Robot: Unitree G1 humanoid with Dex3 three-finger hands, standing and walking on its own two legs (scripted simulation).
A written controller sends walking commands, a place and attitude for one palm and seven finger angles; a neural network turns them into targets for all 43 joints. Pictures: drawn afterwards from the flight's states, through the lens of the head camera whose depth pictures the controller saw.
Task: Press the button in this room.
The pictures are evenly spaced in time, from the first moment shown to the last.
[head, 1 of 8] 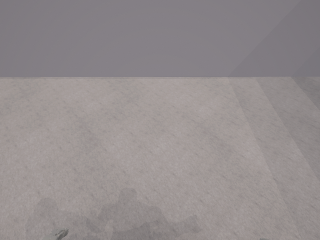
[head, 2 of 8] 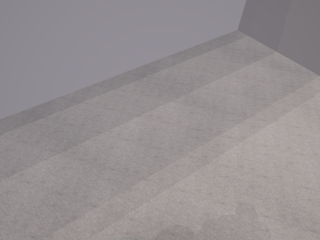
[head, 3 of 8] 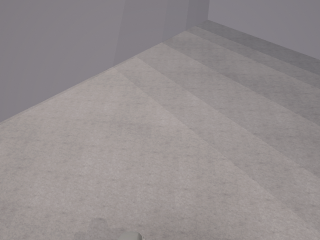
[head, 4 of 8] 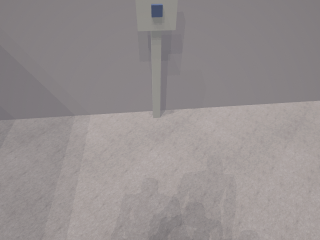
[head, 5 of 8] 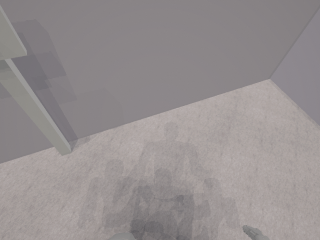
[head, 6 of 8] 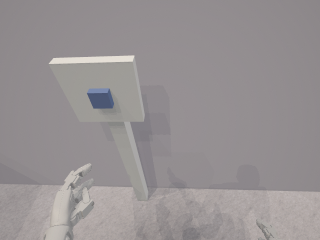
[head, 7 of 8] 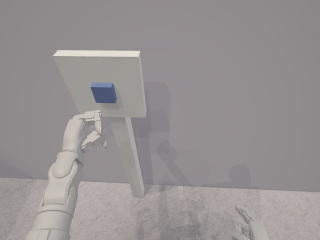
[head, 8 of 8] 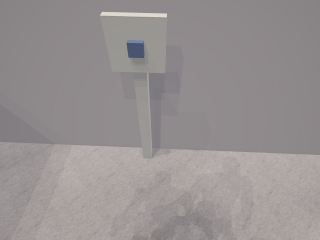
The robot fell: no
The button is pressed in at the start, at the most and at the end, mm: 0 13 0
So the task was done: yes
